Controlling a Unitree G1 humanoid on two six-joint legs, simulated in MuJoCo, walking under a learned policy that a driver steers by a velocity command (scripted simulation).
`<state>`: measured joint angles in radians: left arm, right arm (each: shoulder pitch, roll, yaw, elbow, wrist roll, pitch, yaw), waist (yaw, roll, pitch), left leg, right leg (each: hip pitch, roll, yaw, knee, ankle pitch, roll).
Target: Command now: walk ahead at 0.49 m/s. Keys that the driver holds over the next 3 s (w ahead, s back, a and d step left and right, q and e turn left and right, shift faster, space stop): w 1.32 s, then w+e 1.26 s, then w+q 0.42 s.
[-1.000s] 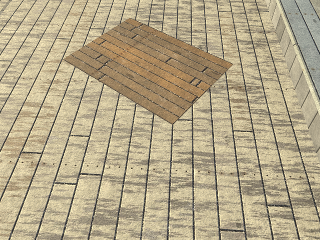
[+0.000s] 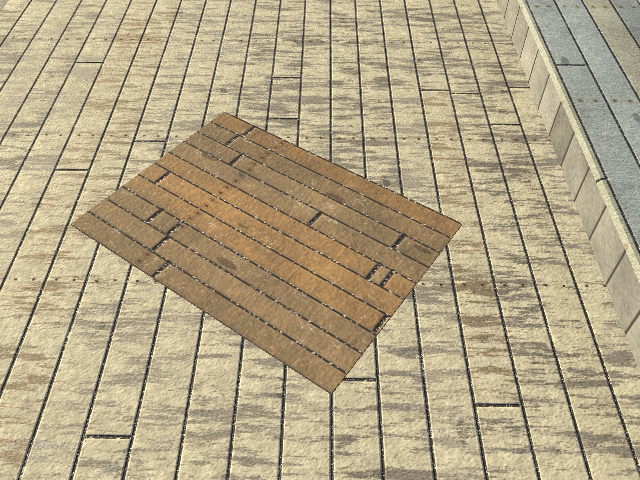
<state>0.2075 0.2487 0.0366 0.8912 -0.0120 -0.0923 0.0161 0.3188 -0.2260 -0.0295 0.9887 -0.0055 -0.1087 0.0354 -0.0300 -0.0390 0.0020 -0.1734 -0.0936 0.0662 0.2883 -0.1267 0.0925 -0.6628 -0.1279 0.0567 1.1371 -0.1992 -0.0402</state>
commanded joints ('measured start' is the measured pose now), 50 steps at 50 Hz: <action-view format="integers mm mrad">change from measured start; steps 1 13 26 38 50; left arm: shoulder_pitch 34 -168 94 245 113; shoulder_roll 46 85 111 141 83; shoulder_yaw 13 20 33 45 38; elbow -42 -128 -3 86 12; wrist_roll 12 -9 18 -5 -6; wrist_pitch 3 -31 -31 8 -8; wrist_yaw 7 -48 -39 -4 -4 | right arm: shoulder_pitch -41 83 -65 -413 -129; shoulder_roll -132 -189 -90 -76 -88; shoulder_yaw -21 -39 -28 -17 -34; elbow -55 -7 -104 -225 -120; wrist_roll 1 26 13 26 -5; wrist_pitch -18 33 30 5 -4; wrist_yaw -20 -40 -42 3 0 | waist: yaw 47 18 13 94 40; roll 75 115 -15 -23 117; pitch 55 36 4 96 -45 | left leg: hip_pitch -107 189 -532 -548 7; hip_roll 279 343 240 179 325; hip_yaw -207 -182 -119 -77 -322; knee -205 7 740 253 -108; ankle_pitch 71 236 9 145 46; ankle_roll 171 82 -63 -34 137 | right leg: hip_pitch -20 161 516 743 65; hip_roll -42 75 -89 -135 -20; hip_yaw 1 -75 85 17 19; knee -142 -644 -1003 -959 43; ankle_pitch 162 106 316 283 -76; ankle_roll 27 -30 -191 -144 -14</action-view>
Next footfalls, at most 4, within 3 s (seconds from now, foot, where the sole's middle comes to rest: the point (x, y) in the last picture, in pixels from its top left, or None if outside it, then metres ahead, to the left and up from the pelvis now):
0.30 right None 0.34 -0.17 -0.78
0.86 left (290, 422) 0.65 0.07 -0.78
1.42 right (381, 304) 0.96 -0.16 -0.78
1.92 left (309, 222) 1.25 0.02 -0.78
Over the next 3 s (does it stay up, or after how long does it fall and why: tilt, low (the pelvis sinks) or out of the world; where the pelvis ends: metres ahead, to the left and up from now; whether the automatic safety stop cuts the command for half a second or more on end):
stays up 1.57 -0.35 -0.02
